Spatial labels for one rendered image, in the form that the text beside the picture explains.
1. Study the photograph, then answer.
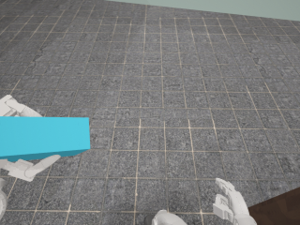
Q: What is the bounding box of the robot right forearm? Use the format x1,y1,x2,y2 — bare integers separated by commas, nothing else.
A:
232,213,257,225

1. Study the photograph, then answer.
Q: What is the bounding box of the robot right shin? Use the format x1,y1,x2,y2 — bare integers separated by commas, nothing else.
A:
151,210,167,225

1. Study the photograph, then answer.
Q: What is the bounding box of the sponge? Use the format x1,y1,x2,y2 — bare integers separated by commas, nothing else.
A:
0,116,91,162

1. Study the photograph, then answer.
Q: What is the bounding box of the table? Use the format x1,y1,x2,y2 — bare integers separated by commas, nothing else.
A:
247,187,300,225

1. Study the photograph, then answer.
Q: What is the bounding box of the robot left hand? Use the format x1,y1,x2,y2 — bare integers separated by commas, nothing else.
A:
0,95,61,182

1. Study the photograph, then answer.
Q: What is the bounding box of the right robot thigh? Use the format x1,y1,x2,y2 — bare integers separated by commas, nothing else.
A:
152,213,187,225

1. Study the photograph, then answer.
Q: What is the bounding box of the robot right hand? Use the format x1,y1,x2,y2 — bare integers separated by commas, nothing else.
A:
213,178,249,224

